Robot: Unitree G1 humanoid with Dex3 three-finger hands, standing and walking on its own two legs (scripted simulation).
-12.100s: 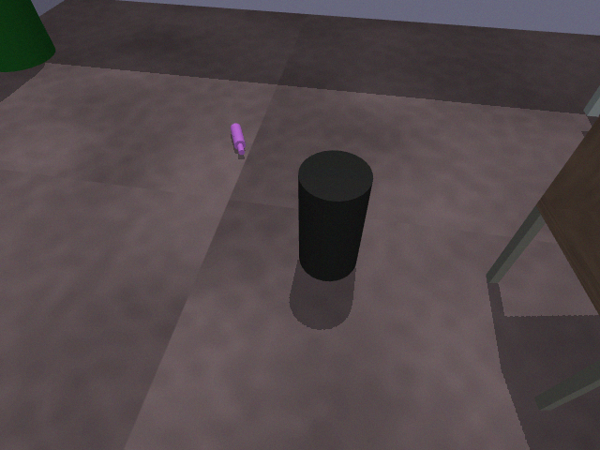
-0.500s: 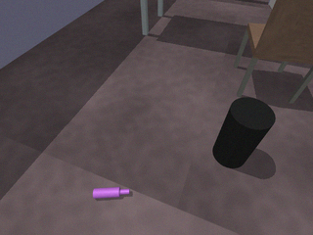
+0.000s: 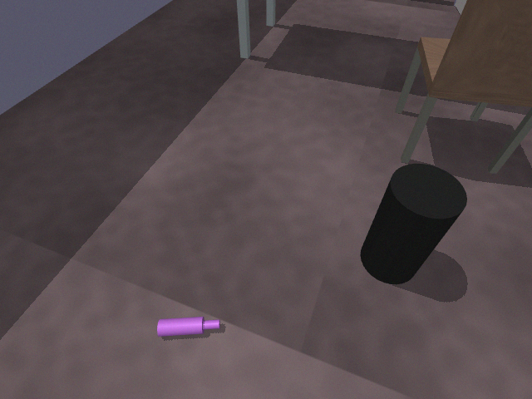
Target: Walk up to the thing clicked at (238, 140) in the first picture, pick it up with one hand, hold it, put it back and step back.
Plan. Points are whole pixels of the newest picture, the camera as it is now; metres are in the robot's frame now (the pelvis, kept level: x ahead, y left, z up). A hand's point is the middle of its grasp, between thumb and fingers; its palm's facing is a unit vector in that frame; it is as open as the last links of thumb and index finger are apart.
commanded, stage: stand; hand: left
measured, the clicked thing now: (189, 325) +0.47 +0.30 -0.75
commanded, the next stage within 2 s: walk up in 0.18 s
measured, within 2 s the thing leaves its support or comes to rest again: neither
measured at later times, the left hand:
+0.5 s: hand out of the picture +0.01 +0.42 -0.14, palm faces +0.02 -0.82 -0.57, open 7.4 cm
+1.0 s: hand out of the picture +0.08 +0.42 -0.18, palm faces -0.06 -0.93 -0.36, open 7.4 cm
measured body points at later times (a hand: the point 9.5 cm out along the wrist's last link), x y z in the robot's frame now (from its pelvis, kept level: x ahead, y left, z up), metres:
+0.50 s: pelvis -0.01 +0.09 -0.03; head +0.04 +0.07 +0.42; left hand +0.01 +0.46 -0.11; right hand +0.09 -0.25 -0.15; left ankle +0.00 +0.27 -0.73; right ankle +0.00 -0.12 -0.75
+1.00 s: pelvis -0.01 +0.15 -0.03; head +0.04 +0.17 +0.42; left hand +0.09 +0.47 -0.15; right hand +0.08 -0.17 -0.13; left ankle +0.01 +0.28 -0.75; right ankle -0.01 +0.01 -0.73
